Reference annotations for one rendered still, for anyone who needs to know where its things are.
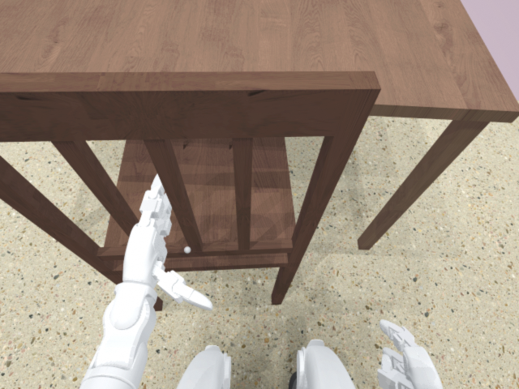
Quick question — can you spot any table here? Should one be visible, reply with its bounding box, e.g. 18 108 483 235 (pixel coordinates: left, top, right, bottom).
0 0 519 250

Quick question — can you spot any robot left forearm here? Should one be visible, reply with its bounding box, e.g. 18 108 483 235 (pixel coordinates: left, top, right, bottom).
79 281 157 389

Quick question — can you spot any right robot hand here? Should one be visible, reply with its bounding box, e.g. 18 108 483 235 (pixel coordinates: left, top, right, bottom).
377 319 443 389

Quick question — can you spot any left robot hand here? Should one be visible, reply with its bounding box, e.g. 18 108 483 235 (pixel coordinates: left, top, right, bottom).
122 174 212 310

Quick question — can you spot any robot left thigh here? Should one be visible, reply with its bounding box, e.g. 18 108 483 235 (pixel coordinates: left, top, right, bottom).
176 350 231 389

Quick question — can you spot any chair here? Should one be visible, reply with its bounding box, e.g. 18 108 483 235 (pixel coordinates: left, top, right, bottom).
0 71 381 311

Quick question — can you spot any left robot shin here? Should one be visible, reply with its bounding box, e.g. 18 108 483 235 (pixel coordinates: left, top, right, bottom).
204 345 221 351

